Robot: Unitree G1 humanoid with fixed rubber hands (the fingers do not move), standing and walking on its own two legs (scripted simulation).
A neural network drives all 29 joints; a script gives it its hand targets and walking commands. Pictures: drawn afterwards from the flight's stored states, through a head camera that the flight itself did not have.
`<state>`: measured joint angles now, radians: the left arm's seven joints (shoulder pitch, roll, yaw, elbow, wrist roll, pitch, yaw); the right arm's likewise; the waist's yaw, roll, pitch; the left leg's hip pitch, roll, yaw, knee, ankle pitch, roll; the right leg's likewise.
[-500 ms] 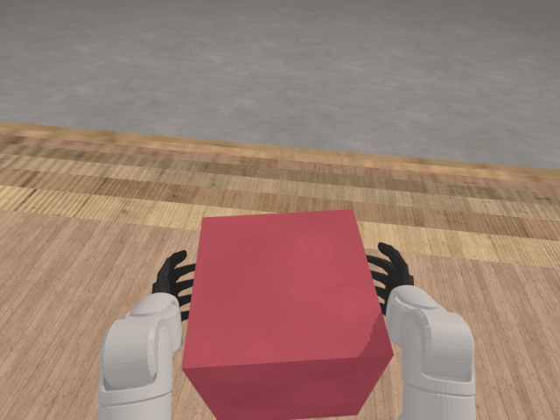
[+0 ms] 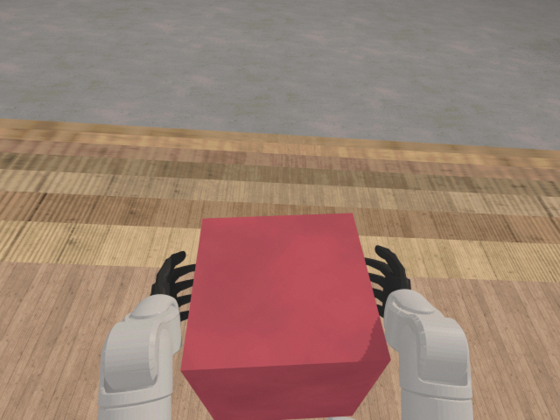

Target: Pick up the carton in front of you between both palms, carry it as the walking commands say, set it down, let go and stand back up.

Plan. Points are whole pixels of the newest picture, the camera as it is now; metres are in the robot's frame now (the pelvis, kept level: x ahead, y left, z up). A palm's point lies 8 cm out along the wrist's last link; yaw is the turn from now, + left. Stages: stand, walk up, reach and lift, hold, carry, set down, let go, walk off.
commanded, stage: carry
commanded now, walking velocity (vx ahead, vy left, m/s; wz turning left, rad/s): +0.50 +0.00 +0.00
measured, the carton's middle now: (281, 322) +0.27 -0.01 -0.01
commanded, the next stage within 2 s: none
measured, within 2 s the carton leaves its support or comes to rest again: neither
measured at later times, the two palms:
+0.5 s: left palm (193, 130) +0.61 +0.14 +0.08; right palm (345, 118) +0.65 -0.15 +0.08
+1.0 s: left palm (194, 48) +1.00 +0.19 +0.05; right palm (305, 46) +1.01 -0.11 +0.06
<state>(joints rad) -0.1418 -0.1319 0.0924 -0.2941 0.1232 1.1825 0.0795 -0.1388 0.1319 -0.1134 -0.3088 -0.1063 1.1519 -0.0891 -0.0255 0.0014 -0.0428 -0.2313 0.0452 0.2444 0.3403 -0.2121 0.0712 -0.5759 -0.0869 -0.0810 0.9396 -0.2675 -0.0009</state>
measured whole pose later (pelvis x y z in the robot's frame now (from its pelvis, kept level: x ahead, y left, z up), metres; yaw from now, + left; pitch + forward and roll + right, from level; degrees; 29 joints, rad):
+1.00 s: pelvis +0.63 +0.04 -0.02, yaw +3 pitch +7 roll -2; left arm -0.64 -0.05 0.24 -0.03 0.09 1.21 0.13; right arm -0.67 0.03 -0.24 0.02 -0.03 1.15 -0.14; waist -0.06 0.00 0.10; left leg -0.40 -0.04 0.14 0.58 -0.30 0.14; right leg -0.67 -0.04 0.03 1.05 -0.37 -0.03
